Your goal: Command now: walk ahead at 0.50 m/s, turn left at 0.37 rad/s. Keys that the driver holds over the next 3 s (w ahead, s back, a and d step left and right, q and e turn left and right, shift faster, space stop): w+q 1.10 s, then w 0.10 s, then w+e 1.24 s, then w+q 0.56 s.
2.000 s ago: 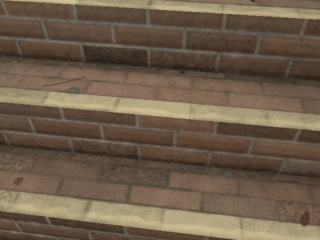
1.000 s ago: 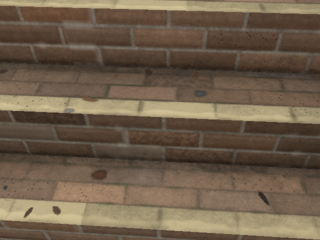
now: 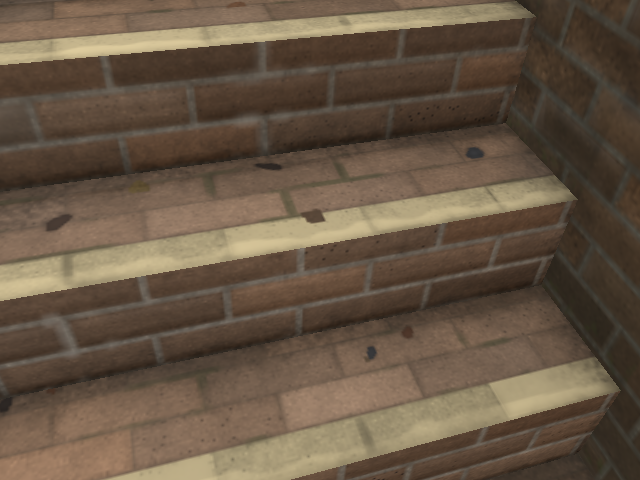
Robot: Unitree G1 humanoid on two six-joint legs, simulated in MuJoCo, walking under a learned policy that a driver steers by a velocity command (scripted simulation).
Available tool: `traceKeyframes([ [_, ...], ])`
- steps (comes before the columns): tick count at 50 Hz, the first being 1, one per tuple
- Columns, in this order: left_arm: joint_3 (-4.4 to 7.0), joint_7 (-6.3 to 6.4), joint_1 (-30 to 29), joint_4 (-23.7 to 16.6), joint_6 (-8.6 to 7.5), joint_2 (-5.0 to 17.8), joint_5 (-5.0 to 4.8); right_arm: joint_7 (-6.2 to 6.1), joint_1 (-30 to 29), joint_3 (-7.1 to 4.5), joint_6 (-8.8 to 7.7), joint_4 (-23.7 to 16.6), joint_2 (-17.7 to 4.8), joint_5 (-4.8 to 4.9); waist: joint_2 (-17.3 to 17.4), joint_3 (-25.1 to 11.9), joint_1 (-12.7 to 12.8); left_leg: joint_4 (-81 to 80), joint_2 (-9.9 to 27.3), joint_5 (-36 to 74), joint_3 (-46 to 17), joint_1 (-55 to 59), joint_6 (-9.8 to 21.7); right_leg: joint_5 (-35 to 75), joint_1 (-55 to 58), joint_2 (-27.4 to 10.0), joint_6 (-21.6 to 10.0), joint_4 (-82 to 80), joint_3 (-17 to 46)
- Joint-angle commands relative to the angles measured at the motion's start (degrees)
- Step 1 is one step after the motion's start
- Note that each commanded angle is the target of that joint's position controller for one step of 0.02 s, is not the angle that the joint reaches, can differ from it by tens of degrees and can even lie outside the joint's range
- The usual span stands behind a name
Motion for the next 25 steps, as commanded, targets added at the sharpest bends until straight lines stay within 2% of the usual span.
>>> traceKeyframes([
  [1, -2.48, -0.65, -0.8, -2.5, 0.95, -2.9, 0.02, -0.36, -6.8, 0.30, -3.42, -5.4, -2.9, -0.84, 8.0, 4.7, 4.7, -22.3, 8.4, 7.0, -15.2, -6.3, 3.8, -6.9, -3.2, -2.6, 2.7, 16.1, -12.8],
  [2, -3.42, -0.39, -5.4, -4.3, 1.25, -4.3, 0.48, -0.69, 2.4, 0.97, -2.94, -1.4, -1.4, -1.62, 8.3, 6.4, 1.6, -21.3, 11.2, 4.3, -20.2, 3.4, 5.1, -9.9, -14.6, -3.0, 1.5, 22.1, -10.6],
  [3, -3.80, 0.03, -8.4, -5.7, 1.25, -4.2, 0.81, -0.55, 6.6, 1.50, -2.91, 0.2, -0.1, -2.09, 7.0, 7.6, 0.2, -20.4, 12.6, 3.8, -21.7, 11.5, 6.6, -11.4, -22.5, -3.7, 0.5, 21.2, -9.5],
  [4, -4.09, 0.14, -12.0, -7.5, 1.41, -3.8, 1.04, -0.14, 10.1, 1.63, -3.13, 1.5, -0.1, -2.55, 7.0, 8.2, -1.5, -20.4, 13.6, 7.8, -22.8, 17.1, 8.1, -12.7, -27.3, -4.9, -0.2, 20.9, -10.6],
  [5, -3.85, 0.79, -16.8, -10.5, 1.71, -3.3, 1.26, 0.88, 10.0, 1.74, -3.78, 1.1, -0.3, -2.74, 6.5, 7.3, -1.1, -23.0, 13.1, 9.9, -21.1, 15.8, 8.2, -12.4, -23.4, -7.0, 0.4, 8.7, -14.6],
  [6, -3.65, 1.97, -21.2, -12.2, 2.62, -3.4, 1.08, 1.49, 11.5, 2.16, -4.26, 1.9, 0.3, -2.93, 7.4, 6.6, -2.7, -24.6, 12.9, 12.6, -22.2, 12.3, 9.0, -11.2, -19.4, -8.0, 2.0, 2.5, -16.2],
  [7, -3.44, 2.99, -25.4, -14.5, 3.55, -3.5, 1.06, 1.51, 12.4, 1.97, -4.81, 2.4, 0.5, -1.86, 10.5, 7.4, -2.8, -27.2, 13.9, 19.7, -21.6, 10.6, 9.7, -13.3, -16.7, -8.8, 3.2, -3.9, -18.4],
  [8, -3.78, 2.80, -33.7, -17.9, 5.23, -4.7, 1.85, 2.22, 8.6, 1.71, -4.51, 0.8, 0.0, 1.09, 10.4, 7.8, -2.3, -37.3, 15.3, 22.9, -20.8, 0.0, 10.9, -24.4, -3.4, -8.6, 3.6, -15.6, -22.8],
  [9, -4.68, 1.13, -33.7, -19.8, 7.50, -6.5, 2.25, 3.25, 5.2, 1.26, -3.83, 0.5, -2.6, 2.37, 14.0, 6.3, 1.5, -41.1, 17.1, 37.9, -18.4, -10.7, 13.7, -27.2, 15.1, -6.6, 3.3, -24.5, -25.9],
  [10, -3.42, -0.54, -31.6, -19.3, 7.26, -5.0, 2.12, 3.75, 4.3, 1.08, -5.55, -1.7, -5.7, 4.17, 19.3, 4.1, 4.2, -38.1, 18.9, 75.4, -18.5, -10.5, 16.4, -28.2, 26.0, -1.1, 6.6, -22.8, -30.6],
  [11, -3.00, -0.71, -22.6, -16.7, 7.54, -3.3, 0.80, 3.96, 2.2, -0.16, -6.53, -1.9, -9.1, 4.45, 18.5, 1.3, 7.7, -31.0, 21.1, 104.6, -15.4, 3.5, 14.7, -23.7, 25.2, 0.7, 6.4, -29.3, -27.2],
  [12, -1.88, -0.44, -17.9, -15.5, 7.32, 0.5, 0.78, 4.27, 3.0, -2.02, -6.78, -2.2, -12.8, 5.86, 19.4, -3.0, 9.0, -25.6, 21.0, 119.7, -14.0, 17.2, 14.2, -29.4, 25.9, 3.9, 6.5, -43.7, -27.1],
  [13, -0.80, 0.27, -6.6, -12.5, 7.04, 1.7, 1.26, 5.24, 3.6, -3.13, -6.90, -1.4, -12.2, 2.83, 13.6, -12.1, 11.1, -10.1, 18.4, 124.6, -12.3, 17.2, 11.6, -22.7, 41.4, 1.4, 2.7, -50.9, -18.3],
  [14, -0.67, 0.51, 7.4, -7.2, 6.79, 2.2, 0.60, 5.84, 7.8, -2.03, -6.61, -1.8, -5.3, -1.23, -1.8, -26.4, 10.4, 6.7, 14.0, 101.7, -14.2, 1.4, 10.7, -16.2, 66.4, -8.6, -5.6, -59.6, 2.8],
  [15, 3.23, 6.50, 21.5, -3.4, 3.74, 6.4, -0.04, -1.27, 0.1, -4.41, -8.44, -7.9, -6.6, 7.16, -5.5, -19.2, 16.3, 27.3, 3.8, 59.7, -7.6, -7.7, 5.2, -44.7, 72.9, -19.0, -5.5, -70.2, 23.8],
  [16, 3.49, 8.49, 12.9, -0.3, 3.12, 5.4, -2.03, -3.20, -7.3, -4.93, -8.62, -10.2, -6.0, 4.84, -9.8, -13.0, 12.5, 56.8, 3.3, 26.6, -6.6, -15.2, 3.5, -60.0, 57.4, -22.8, -6.6, -84.0, 35.9],
  [17, 3.51, 8.65, 6.9, 1.0, 1.65, 4.6, -2.80, -3.79, -15.1, -4.60, -8.14, -17.5, -2.6, 2.06, -4.3, -2.1, 8.4, 69.7, 4.4, 25.1, -7.8, -21.0, 3.5, -61.2, 49.2, -22.3, -2.4, -87.0, 29.3],
  [18, 2.80, 8.56, 5.7, 4.9, -0.15, 0.1, -1.24, -4.07, -18.6, -3.39, -7.28, -22.1, 1.8, 1.36, -0.2, 5.2, 4.6, 75.5, 4.4, 25.8, -7.6, -28.4, 5.3, -58.3, 45.2, -22.2, -0.5, -84.3, 21.6],
  [19, -0.04, 2.96, 4.1, 4.1, 0.71, -5.8, 1.62, 0.44, -14.5, -2.08, -3.02, -11.3, 1.8, 5.75, 0.4, 12.6, 7.3, 79.7, 4.4, 27.8, -17.8, -39.4, 10.6, -40.4, 42.5, -21.6, -1.6, -88.3, 14.7],
  [20, -0.63, 1.75, 5.0, 5.0, 1.06, -9.8, 0.99, 2.23, -11.7, -2.11, -1.66, -12.4, 2.1, 5.74, 3.2, 10.6, 5.3, 78.3, 3.5, 27.7, -18.2, -41.8, 13.6, -27.5, 45.3, -20.4, -0.5, -87.6, 9.1],
  [21, -0.95, 1.45, 3.1, 5.5, 0.26, -10.8, 0.17, 2.87, -12.3, -2.01, -1.26, -13.6, 3.3, 5.01, 5.1, 9.1, 1.9, 78.2, 3.6, 24.0, -16.2, -43.1, 15.3, -19.8, 45.4, -18.3, 0.6, -87.5, 0.8],
  [22, -0.89, 0.81, 4.3, 7.1, -0.06, -9.3, 0.63, 3.47, -13.7, -1.47, -0.92, -15.9, 3.1, 3.66, 6.1, 5.8, 0.8, 82.4, 4.7, 22.9, -12.4, -46.5, 16.4, -16.9, 49.0, -19.5, 0.5, -88.7, -3.1],
  [23, -1.07, 0.53, 3.6, 7.8, -0.40, -9.4, 1.45, 3.41, -15.1, -0.90, -0.62, -16.5, 3.3, 3.97, 5.6, 5.6, -0.8, 85.3, 4.9, 20.4, -11.7, -49.5, 16.9, -18.2, 49.4, -18.9, 1.8, -90.4, -7.3],
  [24, -0.96, 0.30, 1.5, 7.2, -0.95, -8.6, 2.91, 3.11, -16.3, -0.87, -0.45, -17.2, 3.0, 4.84, 5.1, 4.9, -2.4, 81.7, 5.7, 21.1, -9.5, -47.6, 16.3, -19.3, 46.9, -17.1, 4.0, -93.2, -14.2],
  [25, -0.84, 0.64, 3.6, 8.0, -0.97, -7.0, 3.76, 3.62, -18.3, -0.08, -0.04, -17.4, 2.9, 5.28, 0.0, 4.9, -1.4, 93.5, 5.5, 17.0, -6.6, -51.2, 15.8, -21.1, 47.8, -17.1, 2.7, -95.6, -14.6],
])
